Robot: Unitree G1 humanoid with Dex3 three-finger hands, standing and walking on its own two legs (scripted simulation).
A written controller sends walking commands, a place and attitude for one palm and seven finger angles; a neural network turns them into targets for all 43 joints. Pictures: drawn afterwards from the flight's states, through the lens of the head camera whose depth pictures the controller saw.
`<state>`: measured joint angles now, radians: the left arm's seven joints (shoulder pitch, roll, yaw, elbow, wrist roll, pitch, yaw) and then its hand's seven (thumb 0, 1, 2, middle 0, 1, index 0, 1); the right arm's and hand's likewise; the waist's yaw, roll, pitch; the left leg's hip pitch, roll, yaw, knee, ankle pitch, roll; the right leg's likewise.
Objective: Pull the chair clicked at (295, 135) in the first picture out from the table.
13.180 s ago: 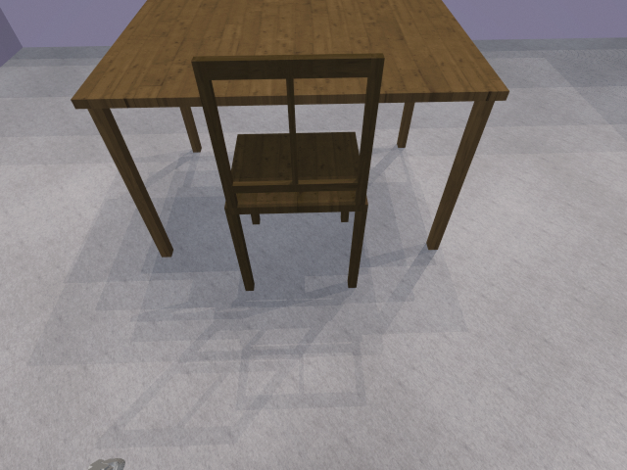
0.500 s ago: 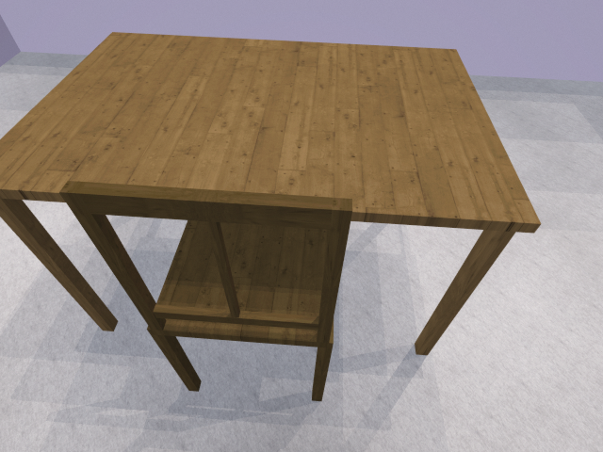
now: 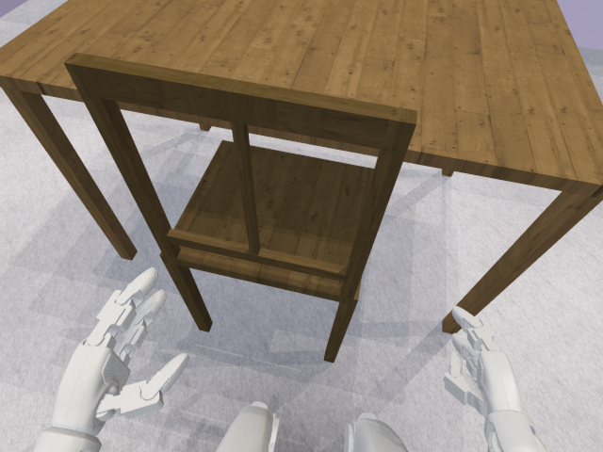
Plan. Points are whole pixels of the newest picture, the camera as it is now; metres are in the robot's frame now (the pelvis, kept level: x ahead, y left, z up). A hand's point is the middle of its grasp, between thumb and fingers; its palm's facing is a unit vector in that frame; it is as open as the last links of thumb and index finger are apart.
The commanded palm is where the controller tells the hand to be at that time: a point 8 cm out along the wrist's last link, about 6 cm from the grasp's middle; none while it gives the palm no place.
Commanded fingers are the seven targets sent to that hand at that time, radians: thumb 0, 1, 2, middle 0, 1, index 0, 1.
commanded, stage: raise the hand toward the chair's back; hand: left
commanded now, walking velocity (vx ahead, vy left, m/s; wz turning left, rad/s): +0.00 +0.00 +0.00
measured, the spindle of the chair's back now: (248, 198) +0.47 +0.14 +0.03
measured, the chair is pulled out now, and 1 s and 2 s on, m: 0.00 0.00 0.00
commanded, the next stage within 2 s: aim the fingers beside a spindle in 1.54 s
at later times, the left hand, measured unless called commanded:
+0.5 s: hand (154, 334) +0.23 +0.20 +0.06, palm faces -0.13 -0.99 -0.05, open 14.7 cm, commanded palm +0.21 +0.26 +0.06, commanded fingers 0.00 -0.36 0.36 -0.07 -0.10 -0.07 -0.10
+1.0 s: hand (132, 309) +0.25 +0.23 +0.07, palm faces -0.11 -0.99 -0.07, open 16.9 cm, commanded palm +0.24 +0.28 +0.08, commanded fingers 0.00 -0.50 0.30 -0.06 -0.08 -0.06 -0.08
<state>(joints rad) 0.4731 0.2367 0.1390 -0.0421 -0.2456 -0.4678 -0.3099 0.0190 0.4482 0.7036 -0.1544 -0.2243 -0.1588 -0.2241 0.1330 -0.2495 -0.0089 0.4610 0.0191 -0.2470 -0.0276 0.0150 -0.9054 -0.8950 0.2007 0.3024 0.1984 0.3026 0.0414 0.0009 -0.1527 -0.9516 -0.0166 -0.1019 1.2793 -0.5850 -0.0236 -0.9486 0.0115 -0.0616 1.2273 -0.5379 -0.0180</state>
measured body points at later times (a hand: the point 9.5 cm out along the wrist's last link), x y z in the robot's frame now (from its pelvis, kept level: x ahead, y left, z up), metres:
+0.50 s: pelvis +0.01 +0.02 +0.01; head +0.08 +0.03 +0.46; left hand +0.23 +0.25 +0.06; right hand +0.17 -0.24 -0.05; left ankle +0.02 +0.13 -0.63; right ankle +0.04 -0.11 -0.63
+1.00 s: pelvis +0.02 +0.03 +0.02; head +0.08 +0.04 +0.47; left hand +0.25 +0.28 +0.08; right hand +0.20 -0.21 -0.05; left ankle +0.02 +0.13 -0.63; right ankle +0.04 -0.11 -0.63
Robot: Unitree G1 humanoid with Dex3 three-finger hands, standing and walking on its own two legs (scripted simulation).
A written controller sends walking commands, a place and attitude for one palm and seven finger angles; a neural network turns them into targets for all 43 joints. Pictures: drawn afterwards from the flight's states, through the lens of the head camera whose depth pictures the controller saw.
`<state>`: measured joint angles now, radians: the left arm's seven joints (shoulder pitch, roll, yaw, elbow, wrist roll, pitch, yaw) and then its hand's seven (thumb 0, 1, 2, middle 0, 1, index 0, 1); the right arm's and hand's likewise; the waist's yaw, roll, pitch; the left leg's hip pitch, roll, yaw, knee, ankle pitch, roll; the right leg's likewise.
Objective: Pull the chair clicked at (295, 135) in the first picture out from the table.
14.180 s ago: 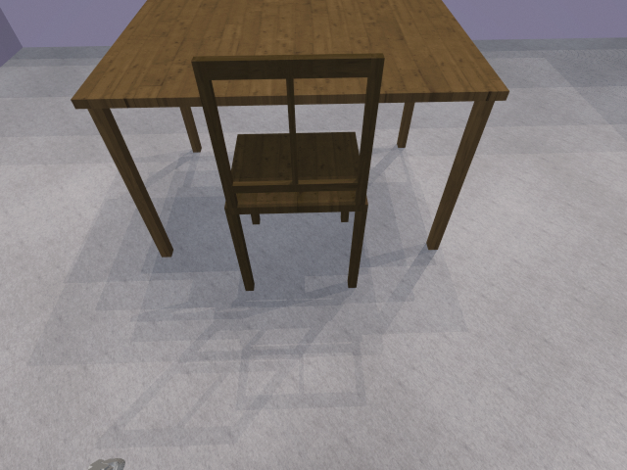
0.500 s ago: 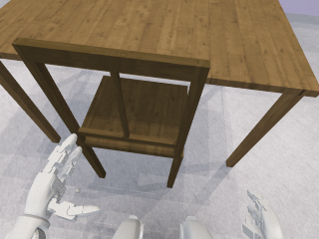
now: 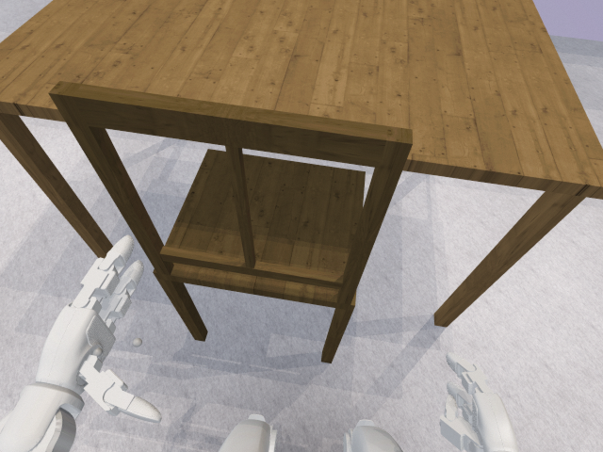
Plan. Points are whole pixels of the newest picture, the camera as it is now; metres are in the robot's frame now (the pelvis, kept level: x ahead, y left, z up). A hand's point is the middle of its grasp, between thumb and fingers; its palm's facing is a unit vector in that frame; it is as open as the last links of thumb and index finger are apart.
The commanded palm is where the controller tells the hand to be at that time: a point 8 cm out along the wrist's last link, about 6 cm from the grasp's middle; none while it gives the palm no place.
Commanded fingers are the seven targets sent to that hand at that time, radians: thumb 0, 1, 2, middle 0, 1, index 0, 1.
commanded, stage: raise the hand toward the chair's back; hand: left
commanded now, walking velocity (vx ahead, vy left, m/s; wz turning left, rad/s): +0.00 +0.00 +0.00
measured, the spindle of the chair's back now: (243, 215) +0.45 +0.12 +0.00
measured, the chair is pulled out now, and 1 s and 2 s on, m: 0.00 0.00 0.00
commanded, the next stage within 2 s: aim the fingers beside a spindle in 0.54 s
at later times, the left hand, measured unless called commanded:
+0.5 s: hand (140, 335) +0.24 +0.20 +0.05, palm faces -0.09 -0.99 -0.06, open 16.9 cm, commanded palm +0.22 +0.26 +0.05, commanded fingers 0.00 -0.50 0.30 -0.06 -0.08 -0.06 -0.08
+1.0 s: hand (169, 329) +0.25 +0.18 +0.04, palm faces -0.13 -0.99 -0.04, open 16.9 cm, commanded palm +0.24 +0.23 +0.04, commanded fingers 0.00 -0.50 0.30 -0.06 -0.08 -0.06 -0.08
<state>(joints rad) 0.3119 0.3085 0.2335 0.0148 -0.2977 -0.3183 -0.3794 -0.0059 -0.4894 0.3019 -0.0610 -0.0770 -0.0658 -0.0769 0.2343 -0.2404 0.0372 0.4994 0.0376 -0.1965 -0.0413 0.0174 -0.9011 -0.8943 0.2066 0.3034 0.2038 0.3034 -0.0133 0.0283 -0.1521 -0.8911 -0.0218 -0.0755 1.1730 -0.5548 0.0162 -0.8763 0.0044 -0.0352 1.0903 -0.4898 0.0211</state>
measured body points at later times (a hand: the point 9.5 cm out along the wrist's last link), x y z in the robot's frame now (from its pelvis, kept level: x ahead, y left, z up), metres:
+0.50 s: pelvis +0.00 +0.00 +0.00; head +0.07 +0.01 +0.45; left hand +0.24 +0.26 +0.06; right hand +0.18 -0.24 -0.07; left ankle +0.01 +0.10 -0.65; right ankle +0.02 -0.14 -0.65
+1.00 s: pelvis +0.00 +0.00 +0.00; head +0.07 +0.01 +0.44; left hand +0.26 +0.23 +0.04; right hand +0.17 -0.25 -0.08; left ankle +0.01 +0.10 -0.65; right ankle +0.02 -0.14 -0.65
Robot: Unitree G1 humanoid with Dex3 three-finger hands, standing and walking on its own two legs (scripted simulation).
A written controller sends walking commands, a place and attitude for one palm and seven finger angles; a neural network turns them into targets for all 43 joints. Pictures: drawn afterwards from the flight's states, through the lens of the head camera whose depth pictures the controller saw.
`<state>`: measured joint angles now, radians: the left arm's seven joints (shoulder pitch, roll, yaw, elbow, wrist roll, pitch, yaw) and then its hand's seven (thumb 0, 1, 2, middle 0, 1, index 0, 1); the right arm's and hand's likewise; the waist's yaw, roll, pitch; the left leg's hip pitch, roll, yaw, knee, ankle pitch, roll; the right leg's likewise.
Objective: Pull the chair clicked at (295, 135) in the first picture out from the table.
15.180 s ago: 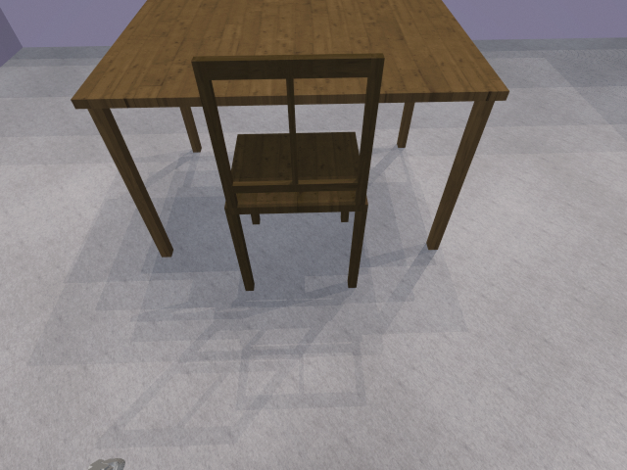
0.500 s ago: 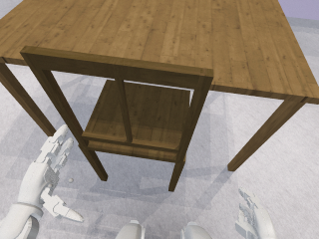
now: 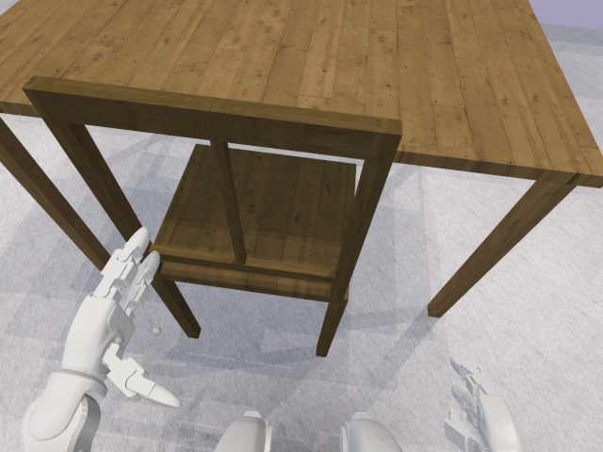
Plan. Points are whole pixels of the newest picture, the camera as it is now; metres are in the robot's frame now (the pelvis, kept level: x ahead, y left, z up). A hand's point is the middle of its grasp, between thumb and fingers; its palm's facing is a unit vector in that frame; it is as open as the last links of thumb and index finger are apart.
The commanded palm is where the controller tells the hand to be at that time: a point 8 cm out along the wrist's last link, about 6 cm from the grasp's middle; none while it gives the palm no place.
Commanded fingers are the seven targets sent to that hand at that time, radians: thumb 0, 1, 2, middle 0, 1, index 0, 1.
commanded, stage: aim the fingers beside a spindle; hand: left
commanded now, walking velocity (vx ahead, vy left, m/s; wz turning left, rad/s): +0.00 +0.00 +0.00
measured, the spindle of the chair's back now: (232, 212) +0.45 +0.13 +0.01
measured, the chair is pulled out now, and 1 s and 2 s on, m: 0.00 0.00 0.00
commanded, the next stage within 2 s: push the fingers through the gap in 1.64 s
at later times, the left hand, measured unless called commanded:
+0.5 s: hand (192, 320) +0.27 +0.15 +0.02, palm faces -0.13 -0.99 -0.03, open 16.9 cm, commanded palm +0.27 +0.20 +0.03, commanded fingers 0.00 -0.50 0.30 -0.06 -0.08 -0.06 -0.08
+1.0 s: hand (227, 306) +0.30 +0.11 +0.01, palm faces -0.15 -0.99 -0.03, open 16.9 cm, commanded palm +0.29 +0.17 +0.00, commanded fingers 0.00 -0.50 0.30 -0.06 -0.08 -0.06 -0.08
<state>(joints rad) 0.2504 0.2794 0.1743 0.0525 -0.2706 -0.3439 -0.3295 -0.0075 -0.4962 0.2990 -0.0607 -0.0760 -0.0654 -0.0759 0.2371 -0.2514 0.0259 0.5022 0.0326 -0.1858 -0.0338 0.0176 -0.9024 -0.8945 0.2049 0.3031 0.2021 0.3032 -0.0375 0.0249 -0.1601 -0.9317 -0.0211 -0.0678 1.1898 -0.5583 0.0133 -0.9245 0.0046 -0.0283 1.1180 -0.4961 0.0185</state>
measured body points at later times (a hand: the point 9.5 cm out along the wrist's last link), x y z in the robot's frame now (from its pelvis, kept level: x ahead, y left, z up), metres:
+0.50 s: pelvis +0.00 -0.01 -0.01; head +0.09 +0.00 +0.43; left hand +0.28 +0.20 +0.03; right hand +0.18 -0.25 -0.09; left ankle +0.01 +0.11 -0.65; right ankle +0.02 -0.14 -0.65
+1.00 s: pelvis +0.00 -0.01 -0.03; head +0.10 +0.00 +0.41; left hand +0.30 +0.17 +0.01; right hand +0.17 -0.25 -0.12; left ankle +0.01 +0.11 -0.65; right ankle +0.02 -0.14 -0.65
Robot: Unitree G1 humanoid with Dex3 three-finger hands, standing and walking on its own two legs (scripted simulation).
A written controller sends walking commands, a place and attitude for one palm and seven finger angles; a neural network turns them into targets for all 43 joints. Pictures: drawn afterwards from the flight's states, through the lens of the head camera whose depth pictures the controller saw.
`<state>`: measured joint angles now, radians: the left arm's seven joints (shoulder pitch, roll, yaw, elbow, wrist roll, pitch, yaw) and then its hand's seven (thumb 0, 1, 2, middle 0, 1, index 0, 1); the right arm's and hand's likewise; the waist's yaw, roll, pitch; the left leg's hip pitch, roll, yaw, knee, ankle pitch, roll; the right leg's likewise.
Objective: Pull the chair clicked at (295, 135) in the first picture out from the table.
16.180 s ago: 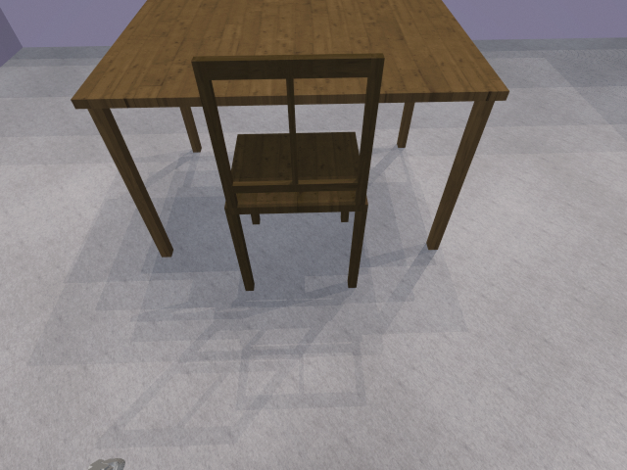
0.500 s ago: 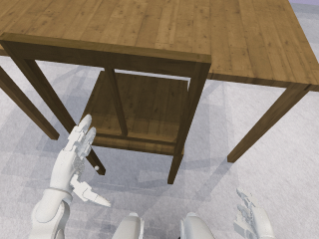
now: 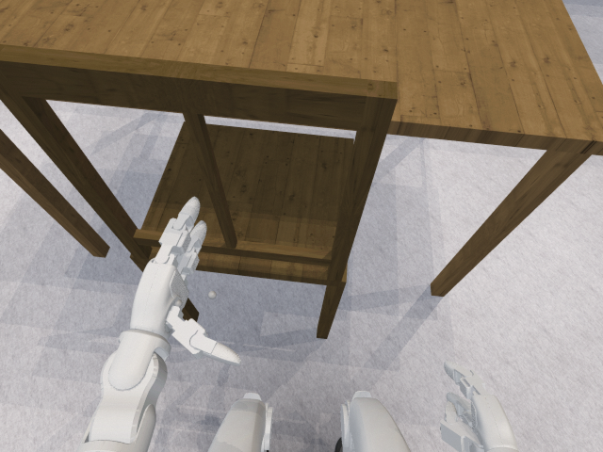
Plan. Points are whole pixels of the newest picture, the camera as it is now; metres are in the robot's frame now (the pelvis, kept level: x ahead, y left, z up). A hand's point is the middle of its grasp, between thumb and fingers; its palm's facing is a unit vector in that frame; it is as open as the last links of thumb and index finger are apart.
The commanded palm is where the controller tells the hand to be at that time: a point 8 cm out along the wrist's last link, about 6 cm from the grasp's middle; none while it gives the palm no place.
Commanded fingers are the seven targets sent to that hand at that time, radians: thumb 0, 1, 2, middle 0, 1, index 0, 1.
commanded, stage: aim the fingers beside a spindle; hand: left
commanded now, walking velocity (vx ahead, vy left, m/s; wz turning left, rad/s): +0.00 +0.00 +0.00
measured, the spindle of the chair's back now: (216, 192) +0.45 +0.13 +0.04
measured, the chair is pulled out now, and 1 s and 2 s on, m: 0.00 0.00 -0.03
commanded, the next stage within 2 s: push the fingers through the gap in 0.64 s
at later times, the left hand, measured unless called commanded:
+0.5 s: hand (221, 295) +0.30 +0.11 +0.03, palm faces -0.15 -0.99 -0.03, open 16.9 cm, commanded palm +0.29 +0.16 +0.03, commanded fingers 0.00 -0.50 0.30 -0.06 -0.08 -0.06 -0.08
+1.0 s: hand (222, 276) +0.33 +0.11 +0.03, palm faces -0.14 -0.99 -0.05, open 16.9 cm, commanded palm +0.32 +0.16 +0.03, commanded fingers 0.00 -0.50 0.30 -0.06 -0.08 -0.06 -0.08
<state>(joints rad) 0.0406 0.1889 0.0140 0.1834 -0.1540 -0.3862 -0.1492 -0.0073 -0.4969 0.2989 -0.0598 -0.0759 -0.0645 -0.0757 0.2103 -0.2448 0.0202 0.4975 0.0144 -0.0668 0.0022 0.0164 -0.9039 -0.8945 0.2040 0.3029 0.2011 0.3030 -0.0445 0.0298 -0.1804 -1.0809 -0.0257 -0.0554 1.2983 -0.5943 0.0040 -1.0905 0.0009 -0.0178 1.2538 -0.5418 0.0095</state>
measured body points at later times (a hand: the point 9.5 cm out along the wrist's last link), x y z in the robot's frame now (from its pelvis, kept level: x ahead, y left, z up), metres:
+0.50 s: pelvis +0.00 +0.00 +0.00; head +0.10 +0.00 +0.44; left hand +0.31 +0.16 +0.04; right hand +0.17 -0.24 -0.10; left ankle +0.01 +0.11 -0.62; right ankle +0.03 -0.13 -0.62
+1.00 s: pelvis -0.01 +0.00 +0.00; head +0.10 +0.00 +0.43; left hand +0.33 +0.17 +0.03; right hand +0.16 -0.25 -0.11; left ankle +0.01 +0.11 -0.62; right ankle +0.03 -0.13 -0.62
